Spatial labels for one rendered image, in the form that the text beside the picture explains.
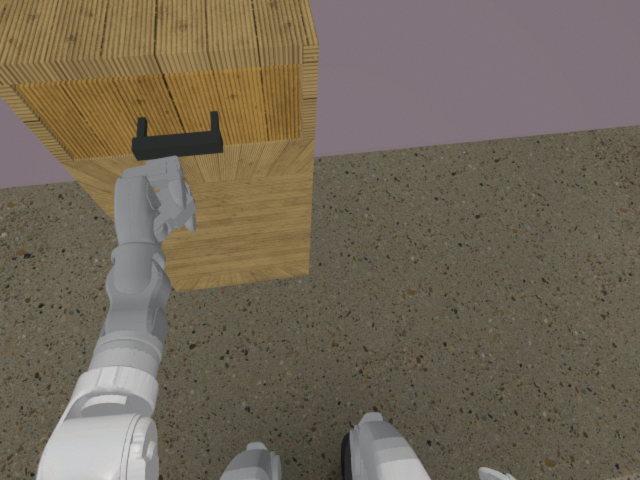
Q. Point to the left robot hand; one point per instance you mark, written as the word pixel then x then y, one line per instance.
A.
pixel 136 204

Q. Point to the robot left thigh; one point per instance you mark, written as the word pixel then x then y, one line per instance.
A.
pixel 256 464

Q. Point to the right robot shin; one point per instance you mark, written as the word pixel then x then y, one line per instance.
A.
pixel 370 416

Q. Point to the robot left forearm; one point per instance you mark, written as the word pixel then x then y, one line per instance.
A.
pixel 121 378

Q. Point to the left robot upper arm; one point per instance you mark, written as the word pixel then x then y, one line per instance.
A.
pixel 114 447

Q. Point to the handle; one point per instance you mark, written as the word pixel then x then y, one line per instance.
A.
pixel 184 144

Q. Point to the cabinet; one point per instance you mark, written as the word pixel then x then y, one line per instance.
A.
pixel 254 200

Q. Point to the drawer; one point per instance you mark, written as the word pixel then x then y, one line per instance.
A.
pixel 98 117

